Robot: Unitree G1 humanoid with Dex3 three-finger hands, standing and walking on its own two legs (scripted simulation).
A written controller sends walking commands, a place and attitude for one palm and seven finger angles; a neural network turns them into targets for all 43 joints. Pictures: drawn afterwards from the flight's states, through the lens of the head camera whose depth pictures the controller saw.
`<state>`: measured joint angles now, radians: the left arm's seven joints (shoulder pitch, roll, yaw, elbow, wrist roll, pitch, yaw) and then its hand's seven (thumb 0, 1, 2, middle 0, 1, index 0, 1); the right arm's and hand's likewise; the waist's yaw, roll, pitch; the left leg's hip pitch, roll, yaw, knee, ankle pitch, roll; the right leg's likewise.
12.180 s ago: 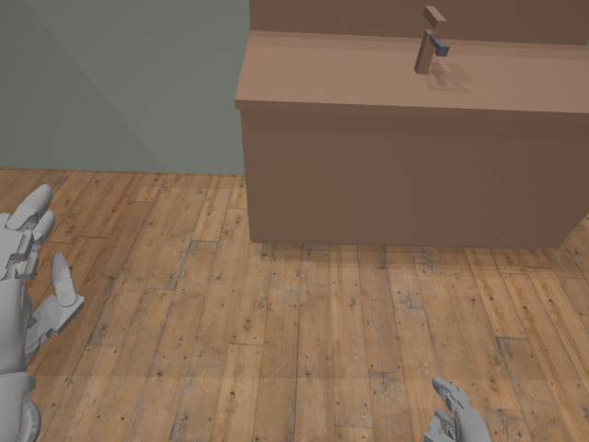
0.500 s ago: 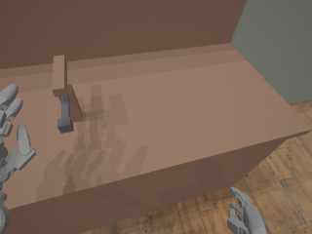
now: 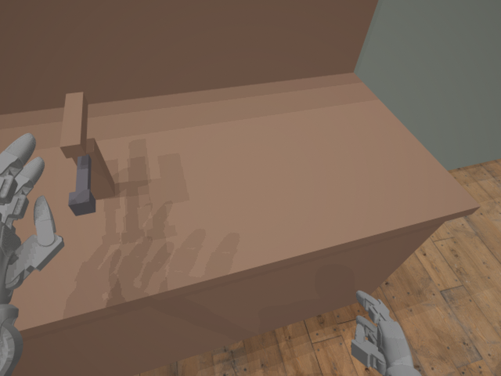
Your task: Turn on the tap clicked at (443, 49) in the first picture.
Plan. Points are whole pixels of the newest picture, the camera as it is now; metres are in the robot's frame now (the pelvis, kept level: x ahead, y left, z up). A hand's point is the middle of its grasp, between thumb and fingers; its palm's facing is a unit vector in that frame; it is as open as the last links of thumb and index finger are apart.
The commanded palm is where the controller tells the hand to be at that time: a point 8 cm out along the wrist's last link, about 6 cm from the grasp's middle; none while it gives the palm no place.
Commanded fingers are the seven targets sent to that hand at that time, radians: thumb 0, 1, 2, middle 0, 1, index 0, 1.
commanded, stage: shuffle to correct the standing spot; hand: left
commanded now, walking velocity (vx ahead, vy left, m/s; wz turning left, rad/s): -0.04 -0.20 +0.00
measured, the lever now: (82, 202) +0.32 +0.29 +0.09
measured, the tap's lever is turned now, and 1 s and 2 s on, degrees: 0 0 0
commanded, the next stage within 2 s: none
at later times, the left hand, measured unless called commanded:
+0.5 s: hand (94, 243) +0.22 +0.21 +0.16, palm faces +0.31 -0.89 -0.33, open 7.5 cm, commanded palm +0.17 +0.25 +0.18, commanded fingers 0.00 0.90 0.90 -0.20 -0.30 -0.20 -0.30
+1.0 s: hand (98, 236) +0.23 +0.21 +0.16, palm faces +0.29 -0.89 -0.36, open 7.5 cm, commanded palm +0.18 +0.25 +0.18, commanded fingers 0.00 0.90 0.90 -0.20 -0.30 -0.20 -0.30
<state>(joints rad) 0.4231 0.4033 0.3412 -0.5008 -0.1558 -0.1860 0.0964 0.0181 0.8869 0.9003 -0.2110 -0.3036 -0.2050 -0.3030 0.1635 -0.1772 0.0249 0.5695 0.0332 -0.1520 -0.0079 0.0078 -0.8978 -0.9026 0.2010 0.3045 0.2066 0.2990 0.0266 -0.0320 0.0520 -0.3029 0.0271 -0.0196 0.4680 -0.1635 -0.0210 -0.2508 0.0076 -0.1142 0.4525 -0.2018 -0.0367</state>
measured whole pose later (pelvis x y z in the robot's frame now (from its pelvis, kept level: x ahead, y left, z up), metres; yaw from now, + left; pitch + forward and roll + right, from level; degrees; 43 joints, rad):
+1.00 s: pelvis +0.01 -0.02 +0.00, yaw -2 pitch -1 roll -1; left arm 0.48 0.38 0.35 -0.54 -0.13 -0.09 0.09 0.02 0.89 0.90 -0.21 -0.30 -0.21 -0.30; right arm 0.17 -0.21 0.03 0.55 0.02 -0.08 -0.03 0.01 -0.90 -0.90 0.20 0.30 0.21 0.30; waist 0.01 0.01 0.06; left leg -0.28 0.08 -0.01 0.50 -0.21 -0.05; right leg -0.22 0.06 -0.10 0.45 -0.22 -0.07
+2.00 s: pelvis +0.01 -0.02 +0.00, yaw -2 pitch +0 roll -1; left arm 0.49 0.38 0.34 -0.55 -0.13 -0.08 0.10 0.02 0.89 0.90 -0.21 -0.30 -0.21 -0.30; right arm 0.17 -0.21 0.02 0.55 0.02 -0.07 -0.03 0.01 -0.90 -0.90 0.20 0.30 0.20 0.30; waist 0.01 0.02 0.06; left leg -0.28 0.09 0.00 0.49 -0.20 -0.05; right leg -0.22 0.06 -0.09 0.43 -0.21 -0.07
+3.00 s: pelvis +0.02 -0.02 +0.00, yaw -2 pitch +0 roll -1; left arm 0.50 0.38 0.33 -0.54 -0.13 -0.07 0.11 0.02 0.89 0.90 -0.21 -0.30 -0.21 -0.30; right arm 0.18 -0.21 0.02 0.55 0.03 -0.06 -0.03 0.01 -0.90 -0.90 0.20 0.30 0.20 0.30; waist 0.01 0.03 0.05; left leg -0.27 0.08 0.00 0.48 -0.20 -0.05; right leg -0.22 0.06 -0.10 0.43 -0.21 -0.07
